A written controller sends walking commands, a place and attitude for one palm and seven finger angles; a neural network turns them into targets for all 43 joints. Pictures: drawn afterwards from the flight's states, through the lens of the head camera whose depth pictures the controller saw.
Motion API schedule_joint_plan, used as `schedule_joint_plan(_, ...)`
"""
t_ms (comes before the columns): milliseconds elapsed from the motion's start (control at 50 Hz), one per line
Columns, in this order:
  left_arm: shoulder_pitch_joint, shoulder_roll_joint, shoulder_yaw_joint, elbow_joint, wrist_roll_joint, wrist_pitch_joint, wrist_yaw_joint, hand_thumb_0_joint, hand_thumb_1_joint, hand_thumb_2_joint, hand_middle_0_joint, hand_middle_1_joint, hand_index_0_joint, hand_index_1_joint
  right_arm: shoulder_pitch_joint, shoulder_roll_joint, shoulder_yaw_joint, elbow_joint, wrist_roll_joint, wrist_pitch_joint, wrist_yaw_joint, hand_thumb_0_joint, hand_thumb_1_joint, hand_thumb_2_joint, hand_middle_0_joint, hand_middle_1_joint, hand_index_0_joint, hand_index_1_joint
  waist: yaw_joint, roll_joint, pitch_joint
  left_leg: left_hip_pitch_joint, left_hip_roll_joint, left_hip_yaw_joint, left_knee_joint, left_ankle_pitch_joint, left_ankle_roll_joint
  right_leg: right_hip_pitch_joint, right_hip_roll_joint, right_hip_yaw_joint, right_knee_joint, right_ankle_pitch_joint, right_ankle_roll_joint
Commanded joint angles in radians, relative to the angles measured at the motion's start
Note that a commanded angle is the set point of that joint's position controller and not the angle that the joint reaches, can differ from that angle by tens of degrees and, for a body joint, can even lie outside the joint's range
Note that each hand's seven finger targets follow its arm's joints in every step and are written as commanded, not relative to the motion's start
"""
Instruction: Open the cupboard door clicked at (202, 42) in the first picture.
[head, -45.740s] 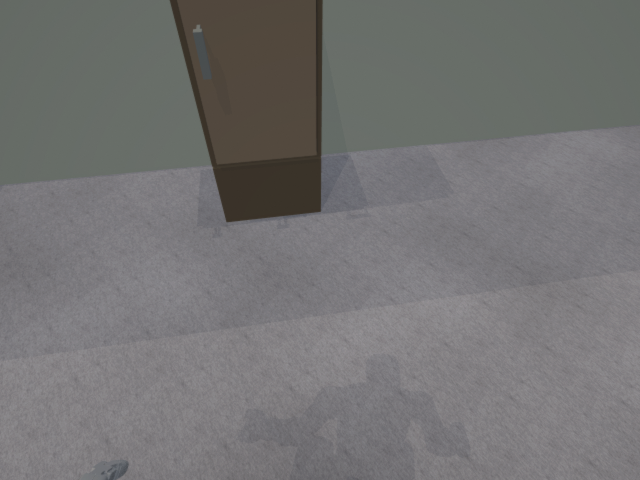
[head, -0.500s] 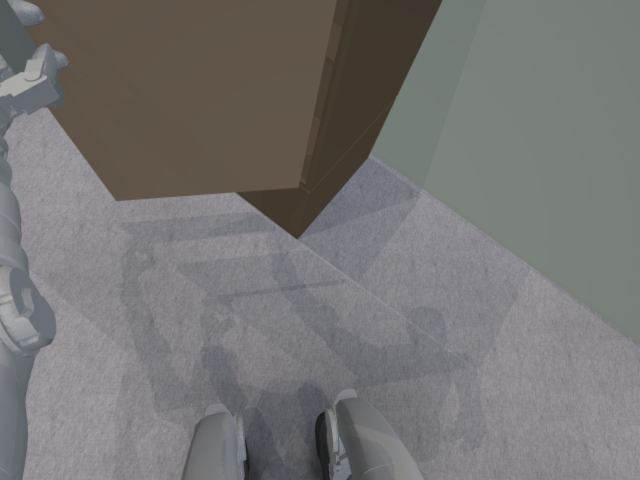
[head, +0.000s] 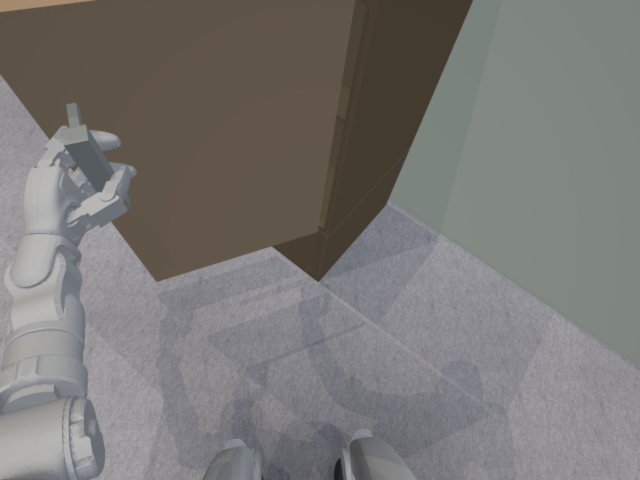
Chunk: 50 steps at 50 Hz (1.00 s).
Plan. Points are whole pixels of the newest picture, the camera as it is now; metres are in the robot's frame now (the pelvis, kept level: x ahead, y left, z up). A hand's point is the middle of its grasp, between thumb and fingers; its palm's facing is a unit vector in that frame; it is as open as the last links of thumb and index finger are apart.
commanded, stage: pull the door open along its arc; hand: left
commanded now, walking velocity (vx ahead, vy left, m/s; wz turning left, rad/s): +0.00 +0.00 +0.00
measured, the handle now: (98, 160) +0.50 +0.25 +0.05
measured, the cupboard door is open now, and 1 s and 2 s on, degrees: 61 95 97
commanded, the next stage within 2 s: open thumb and fingers to let go in 0.62 s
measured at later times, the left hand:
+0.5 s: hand (203, 277) +0.34 +0.11 +0.06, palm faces +0.45 -0.89 +0.02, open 6.4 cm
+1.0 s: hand (243, 295) +0.32 +0.07 +0.06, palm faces +0.48 -0.88 -0.01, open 7.8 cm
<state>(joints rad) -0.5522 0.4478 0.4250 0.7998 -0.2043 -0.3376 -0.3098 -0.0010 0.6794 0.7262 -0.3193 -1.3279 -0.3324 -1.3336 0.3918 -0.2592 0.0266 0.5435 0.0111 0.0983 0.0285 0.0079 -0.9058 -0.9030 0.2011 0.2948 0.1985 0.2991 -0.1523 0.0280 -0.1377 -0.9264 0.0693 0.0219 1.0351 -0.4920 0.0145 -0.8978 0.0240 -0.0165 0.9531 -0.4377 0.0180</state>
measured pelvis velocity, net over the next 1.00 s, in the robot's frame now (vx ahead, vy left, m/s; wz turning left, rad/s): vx -0.02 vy -0.06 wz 0.10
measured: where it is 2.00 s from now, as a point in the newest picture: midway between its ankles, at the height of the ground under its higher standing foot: outside the picture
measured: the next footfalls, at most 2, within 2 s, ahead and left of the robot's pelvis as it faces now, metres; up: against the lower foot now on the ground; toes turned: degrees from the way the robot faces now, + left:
none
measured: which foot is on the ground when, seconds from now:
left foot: down 0.00-1.00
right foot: down 0.00-1.00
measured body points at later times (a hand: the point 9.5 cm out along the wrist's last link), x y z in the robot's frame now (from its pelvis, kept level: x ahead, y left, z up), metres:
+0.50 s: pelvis -0.01 -0.03 +0.00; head +0.05 -0.03 +0.45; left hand +0.31 +0.16 +0.06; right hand +0.14 -0.25 -0.11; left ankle -0.01 +0.11 -0.67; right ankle +0.00 -0.14 -0.67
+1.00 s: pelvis -0.02 -0.06 +0.00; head +0.03 -0.07 +0.45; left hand +0.29 +0.11 +0.06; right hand +0.16 -0.27 -0.11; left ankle -0.01 +0.10 -0.67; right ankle +0.00 -0.14 -0.67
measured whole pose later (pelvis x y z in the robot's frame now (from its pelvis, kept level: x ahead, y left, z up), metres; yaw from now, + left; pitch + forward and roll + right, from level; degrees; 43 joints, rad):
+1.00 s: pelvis -0.02 -0.06 +0.00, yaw +6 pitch +13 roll +1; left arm -0.16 -0.07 -0.06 0.43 0.05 -0.39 0.56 0.00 0.40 0.68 -0.35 -1.30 -0.35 -1.29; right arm 0.18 -0.19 -0.01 0.63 -0.08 0.00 0.00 0.01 -0.91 -0.90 0.20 0.29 0.20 0.30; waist -0.02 0.03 -0.14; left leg -0.78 0.03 -0.04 0.99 -0.44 -0.05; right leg -0.78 -0.02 -0.08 1.03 -0.48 -0.05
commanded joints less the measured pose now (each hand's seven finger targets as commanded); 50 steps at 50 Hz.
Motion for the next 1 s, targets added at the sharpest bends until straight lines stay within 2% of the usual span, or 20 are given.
schedule_joint_plan(0,-0.052,0.092,0.086,-0.271,-0.056,-0.051,0.262,0.000,0.900,0.900,-0.400,-1.350,-0.400,-1.350,0.044,-0.134,-0.078,-0.086,-0.007,-0.061,0.000,0.000,-0.900,-0.900,0.200,0.300,0.200,0.300,0.123,0.043,-0.362,0.249,-0.049,-0.010,-0.127,0.491,-0.014,0.294,0.029,-0.055,-0.056,0.442,-0.025)
schedule_joint_plan(40,-0.025,0.029,0.059,-0.328,-0.021,-0.066,0.376,0.000,0.900,0.900,-0.400,-1.350,-0.400,-1.350,0.034,-0.126,-0.079,-0.079,-0.017,-0.069,0.005,0.000,-0.900,-0.900,0.200,0.300,0.200,0.300,0.124,0.015,-0.352,0.248,-0.048,-0.017,-0.127,0.492,-0.019,0.294,0.027,-0.058,-0.045,0.433,-0.030)
schedule_joint_plan(100,0.010,-0.091,-0.005,-0.391,0.053,-0.080,0.543,0.000,0.900,0.900,-0.400,-1.350,-0.400,-1.350,0.002,-0.107,-0.080,-0.073,-0.041,-0.076,0.017,0.000,-0.900,-0.900,0.200,0.300,0.200,0.300,0.133,0.050,-0.361,0.270,-0.049,-0.011,-0.127,0.495,-0.030,0.286,0.016,-0.053,-0.029,0.421,-0.036)
schedule_joint_plan(140,-0.003,-0.131,-0.046,-0.427,0.120,-0.089,0.650,0.000,0.900,0.900,-0.400,-1.350,-0.400,-1.350,-0.015,-0.101,-0.081,-0.070,-0.059,-0.074,0.018,0.000,-0.900,-0.900,0.200,0.300,0.200,0.300,0.129,-0.002,-0.364,0.253,-0.051,-0.017,-0.121,0.463,-0.026,0.301,0.013,-0.048,-0.025,0.412,-0.039)
schedule_joint_plan(160,0.013,-0.170,-0.083,-0.438,0.161,-0.085,0.700,0.000,0.900,0.900,-0.400,-1.350,-0.400,-1.350,-0.029,-0.093,-0.081,-0.073,-0.065,-0.071,0.020,0.000,-0.900,-0.900,0.200,0.300,0.200,0.300,0.133,0.020,-0.373,0.265,-0.052,-0.013,-0.123,0.469,-0.026,0.301,0.007,-0.047,-0.021,0.416,-0.040)
schedule_joint_plan(200,0.016,-0.232,-0.167,-0.467,0.212,-0.084,0.743,0.000,0.900,0.900,-0.400,-1.350,-0.400,-1.350,-0.041,-0.089,-0.086,-0.069,-0.072,-0.070,0.022,0.000,-0.900,-0.900,0.200,0.300,0.200,0.300,0.115,-0.009,-0.387,0.276,-0.053,-0.010,-0.117,0.447,-0.023,0.311,0.004,-0.042,-0.030,0.424,-0.040)
schedule_joint_plan(240,0.019,-0.270,-0.228,-0.507,0.244,-0.095,0.754,0.000,0.900,0.900,-0.400,-1.350,-0.400,-1.350,-0.048,-0.084,-0.092,-0.068,-0.079,-0.072,0.018,0.000,-0.900,-0.900,0.200,0.300,0.200,0.300,0.105,-0.042,-0.396,0.289,-0.054,-0.011,-0.116,0.437,-0.018,0.329,0.005,-0.038,-0.042,0.438,-0.040)
schedule_joint_plan(280,0.043,-0.318,-0.284,-0.551,0.253,-0.108,0.752,0.000,0.900,0.900,-0.400,-1.350,-0.400,-1.350,-0.072,-0.071,-0.093,-0.065,-0.078,-0.078,0.012,0.000,-0.900,-0.900,0.200,0.300,0.200,0.300,0.114,-0.026,-0.406,0.306,-0.057,-0.006,-0.124,0.423,-0.019,0.351,0.000,-0.035,-0.048,0.442,-0.041)
schedule_joint_plan(300,0.068,-0.349,-0.314,-0.563,0.250,-0.112,0.749,0.000,0.900,0.900,-0.400,-1.350,-0.400,-1.350,-0.085,-0.064,-0.091,-0.067,-0.076,-0.082,0.011,0.000,-0.900,-0.900,0.200,0.300,0.200,0.300,0.115,-0.029,-0.377,0.310,-0.058,-0.006,-0.130,0.411,-0.018,0.353,0.000,-0.037,-0.060,0.438,-0.041)
schedule_joint_plan(340,0.098,-0.379,-0.348,-0.597,0.240,-0.120,0.751,0.000,0.900,0.900,-0.400,-1.350,-0.400,-1.350,-0.108,-0.060,-0.089,-0.070,-0.075,-0.090,0.004,0.000,-0.900,-0.900,0.200,0.300,0.200,0.300,0.112,-0.045,-0.358,0.310,-0.059,-0.008,-0.136,0.376,-0.015,0.353,0.000,-0.035,-0.073,0.410,-0.041)
schedule_joint_plan(360,0.107,-0.387,-0.358,-0.609,0.240,-0.125,0.755,0.000,0.900,0.900,-0.400,-1.350,-0.400,-1.350,-0.122,-0.056,-0.087,-0.066,-0.075,-0.095,0.003,0.000,-0.900,-0.900,0.200,0.300,0.200,0.300,0.118,-0.022,-0.340,0.307,-0.061,-0.009,-0.143,0.355,-0.017,0.349,-0.004,-0.034,-0.076,0.390,-0.042)
schedule_joint_plan(440,0.142,-0.424,-0.402,-0.626,0.248,-0.131,0.787,0.000,0.900,0.900,-0.400,-1.350,-0.400,-1.350,-0.158,-0.046,-0.081,-0.067,-0.080,-0.112,-0.002,0.000,-0.900,-0.900,0.200,0.300,0.200,0.300,0.117,-0.062,-0.287,0.279,-0.068,-0.011,-0.152,0.275,-0.012,0.344,-0.011,-0.026,-0.101,0.311,-0.041)
schedule_joint_plan(500,0.196,-0.481,-0.460,-0.628,0.269,-0.129,0.815,0.000,0.900,0.900,-0.400,-1.350,-0.400,-1.350,-0.181,-0.037,-0.082,-0.068,-0.085,-0.125,0.000,0.000,-0.900,-0.900,0.200,0.300,0.200,0.300,0.123,-0.054,-0.281,0.276,-0.073,-0.005,-0.144,0.261,-0.010,0.336,-0.020,-0.020,-0.104,0.297,-0.041)
schedule_joint_plan(640,0.319,-0.583,-0.583,-0.683,0.306,-0.099,0.859,0.000,0.900,0.900,-0.400,-1.350,-0.400,-1.350,-0.208,-0.026,-0.083,-0.087,-0.089,-0.146,0.006,0.000,-0.900,-0.900,0.200,0.300,0.200,0.300,0.127,-0.102,-0.291,0.271,-0.080,-0.003,-0.138,0.239,-0.005,0.359,-0.031,0.003,-0.131,0.276,-0.038)
schedule_joint_plan(680,0.245,-0.552,-0.565,-0.687,0.314,-0.093,0.875,0.000,0.900,0.900,-0.400,-1.350,-0.400,-1.350,-0.214,-0.028,-0.082,-0.075,-0.088,-0.144,-0.002,0.000,-0.900,-0.900,0.200,0.300,0.200,0.300,0.113,-0.118,-0.261,0.253,-0.081,-0.008,-0.132,0.216,-0.005,0.345,-0.042,0.016,-0.141,0.249,-0.033)
schedule_joint_plan(700,0.152,-0.501,-0.527,-0.664,0.323,-0.095,0.889,0.000,0.900,0.900,-0.400,-1.350,-0.400,-1.350,-0.220,-0.030,-0.079,-0.059,-0.090,-0.140,-0.013,0.000,-0.900,-0.900,0.200,0.300,0.200,0.300,0.097,-0.124,-0.236,0.235,-0.081,-0.011,-0.123,0.187,-0.003,0.320,-0.049,0.031,-0.152,0.210,-0.029)
schedule_joint_plan(740,0.124,-0.471,-0.491,-0.628,0.332,-0.101,0.902,0.000,0.760,0.840,-0.390,-1.335,-0.390,-1.335,-0.231,-0.022,-0.075,-0.048,-0.094,-0.135,-0.028,0.000,-0.900,-0.900,0.200,0.300,0.200,0.300,0.097,-0.153,-0.219,0.207,-0.085,-0.013,-0.116,0.149,0.000,0.319,-0.059,0.065,-0.182,0.141,-0.021)
schedule_joint_plan(780,0.122,-0.491,-0.497,-0.611,0.317,-0.111,0.897,0.000,0.620,0.780,-0.380,-1.320,-0.380,-1.320,-0.248,-0.014,-0.073,-0.046,-0.092,-0.134,-0.035,0.000,-0.900,-0.900,0.200,0.300,0.200,0.300,0.105,-0.126,-0.232,0.206,-0.089,-0.010,-0.119,0.137,-0.003,0.335,-0.066,0.075,-0.189,0.123,-0.023)
schedule_joint_plan(840,0.128,-0.504,-0.503,-0.596,0.298,-0.118,0.877,0.000,0.410,0.690,-0.365,-1.298,-0.365,-1.298,-0.247,-0.017,-0.074,-0.048,-0.091,-0.136,-0.036,0.000,-0.900,-0.900,0.200,0.300,0.200,0.300,0.109,-0.123,-0.273,0.219,-0.089,-0.011,-0.116,0.155,-0.003,0.346,-0.061,0.065,-0.175,0.156,-0.023)
schedule_joint_plan(980,0.119,-0.501,-0.490,-0.573,0.271,-0.127,0.848,0.000,-0.080,0.480,-0.330,-1.245,-0.330,-1.245,-0.239,-0.020,-0.075,-0.044,-0.089,-0.136,-0.037,0.000,-0.900,-0.900,0.200,0.300,0.200,0.300,0.111,-0.128,-0.288,0.220,-0.090,-0.011,-0.114,0.188,-0.004,0.366,-0.064,0.059,-0.159,0.240,-0.017)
